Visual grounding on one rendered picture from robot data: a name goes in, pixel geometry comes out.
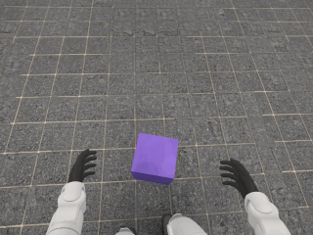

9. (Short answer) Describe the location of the robot left shin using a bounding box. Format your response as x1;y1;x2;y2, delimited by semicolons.
119;228;133;234

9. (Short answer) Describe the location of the carton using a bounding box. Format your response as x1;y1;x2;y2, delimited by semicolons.
131;133;179;185

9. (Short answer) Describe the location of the right robot hand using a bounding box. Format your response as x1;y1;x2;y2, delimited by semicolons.
219;159;259;199

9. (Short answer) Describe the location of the robot shin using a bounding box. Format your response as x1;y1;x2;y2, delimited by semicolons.
119;228;133;234
169;213;183;222

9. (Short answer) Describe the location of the left robot forearm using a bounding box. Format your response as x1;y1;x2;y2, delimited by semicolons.
46;181;86;235

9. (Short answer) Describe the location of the robot right shin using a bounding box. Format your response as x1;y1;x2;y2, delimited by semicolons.
169;213;183;222

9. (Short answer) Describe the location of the left robot hand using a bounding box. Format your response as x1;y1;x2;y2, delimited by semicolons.
67;149;98;183

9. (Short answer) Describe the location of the right robot forearm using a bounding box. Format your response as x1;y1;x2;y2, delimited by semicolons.
245;192;291;235

